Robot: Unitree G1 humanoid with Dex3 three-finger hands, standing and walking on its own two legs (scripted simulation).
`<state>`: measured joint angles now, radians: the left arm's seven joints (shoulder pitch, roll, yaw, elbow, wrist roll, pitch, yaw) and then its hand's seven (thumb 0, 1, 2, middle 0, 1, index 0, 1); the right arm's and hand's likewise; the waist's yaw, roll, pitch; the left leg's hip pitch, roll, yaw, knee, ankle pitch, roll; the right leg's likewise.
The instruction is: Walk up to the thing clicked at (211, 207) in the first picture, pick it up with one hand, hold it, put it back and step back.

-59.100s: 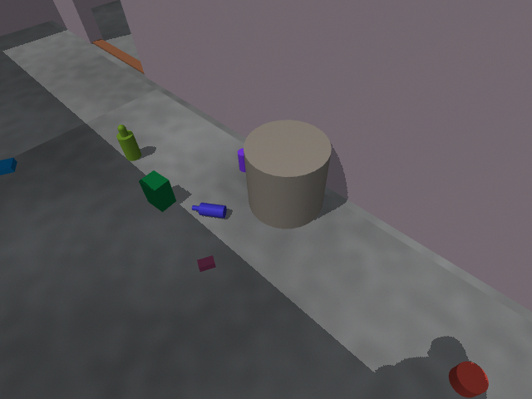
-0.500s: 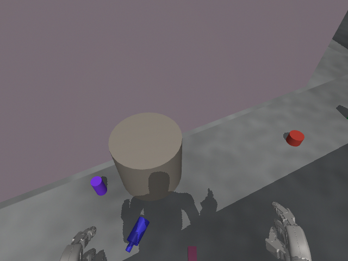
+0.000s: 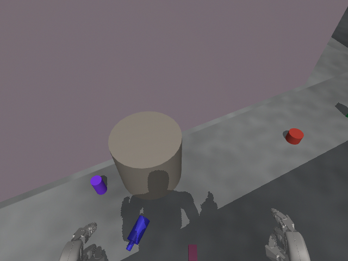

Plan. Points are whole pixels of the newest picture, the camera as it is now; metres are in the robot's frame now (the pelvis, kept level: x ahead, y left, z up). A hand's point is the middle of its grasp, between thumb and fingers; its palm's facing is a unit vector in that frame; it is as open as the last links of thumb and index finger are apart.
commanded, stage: home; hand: left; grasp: from above
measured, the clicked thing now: (136, 233) +0.39 +0.21 -0.68
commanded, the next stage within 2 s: stand in 1.26 s
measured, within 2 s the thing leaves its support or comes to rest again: neither
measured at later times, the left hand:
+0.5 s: hand (102, 259) +0.17 +0.18 -0.05, palm faces +0.05 -0.98 -0.19, open 7.4 cm
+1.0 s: hand (102, 258) +0.17 +0.18 -0.05, palm faces +0.05 -0.98 -0.19, open 7.4 cm
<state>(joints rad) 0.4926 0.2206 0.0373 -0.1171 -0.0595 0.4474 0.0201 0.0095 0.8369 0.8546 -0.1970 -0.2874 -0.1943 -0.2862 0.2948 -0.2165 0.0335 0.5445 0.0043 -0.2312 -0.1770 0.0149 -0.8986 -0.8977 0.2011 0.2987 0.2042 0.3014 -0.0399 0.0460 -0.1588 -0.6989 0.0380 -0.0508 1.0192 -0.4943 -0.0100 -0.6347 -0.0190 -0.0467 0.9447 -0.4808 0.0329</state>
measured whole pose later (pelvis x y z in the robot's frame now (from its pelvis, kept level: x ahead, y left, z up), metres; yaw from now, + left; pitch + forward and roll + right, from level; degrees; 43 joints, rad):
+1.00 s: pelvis +0.01 +0.00 +0.00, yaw +0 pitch +10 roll -3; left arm 0.50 0.22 0.03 -0.14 -0.06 0.46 0.02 0.01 0.91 0.90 -0.20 -0.30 -0.20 -0.30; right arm 0.29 -0.22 0.03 0.53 0.01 -0.22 -0.18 0.01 -0.90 -0.90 0.20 0.30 0.20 0.30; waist -0.04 0.04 -0.17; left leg -0.70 0.04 -0.05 1.03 -0.51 -0.01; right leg -0.63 -0.02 -0.05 0.95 -0.49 0.03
